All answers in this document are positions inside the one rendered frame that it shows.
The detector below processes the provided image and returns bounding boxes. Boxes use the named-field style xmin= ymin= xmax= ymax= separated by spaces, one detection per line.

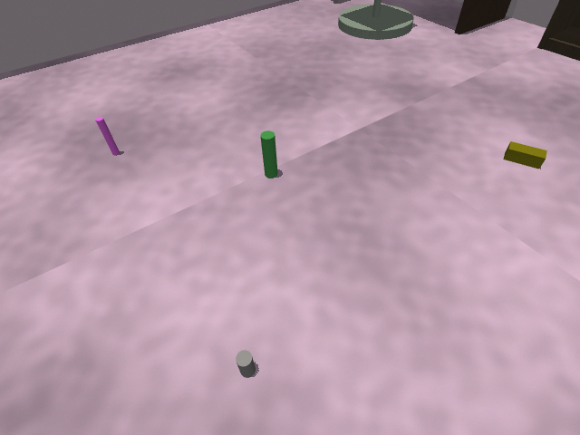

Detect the bookshelf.
xmin=537 ymin=0 xmax=580 ymax=61

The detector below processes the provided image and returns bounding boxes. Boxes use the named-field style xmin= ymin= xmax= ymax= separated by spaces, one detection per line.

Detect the office chair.
xmin=338 ymin=0 xmax=413 ymax=40

